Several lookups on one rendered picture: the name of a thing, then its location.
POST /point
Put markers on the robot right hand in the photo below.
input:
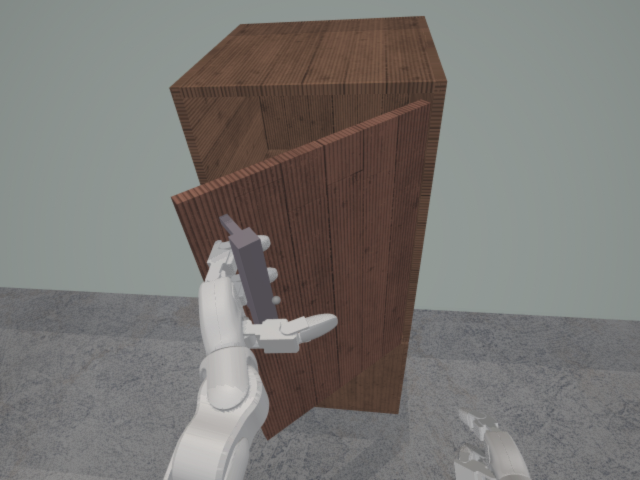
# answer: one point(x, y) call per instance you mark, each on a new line
point(500, 458)

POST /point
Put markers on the cupboard door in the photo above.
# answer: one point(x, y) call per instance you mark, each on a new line
point(340, 213)

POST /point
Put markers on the robot left forearm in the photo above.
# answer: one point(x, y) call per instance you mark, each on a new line
point(232, 405)

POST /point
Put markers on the handle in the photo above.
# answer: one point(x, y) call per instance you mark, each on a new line
point(249, 257)

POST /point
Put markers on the robot left hand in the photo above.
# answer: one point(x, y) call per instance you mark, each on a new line
point(221, 299)

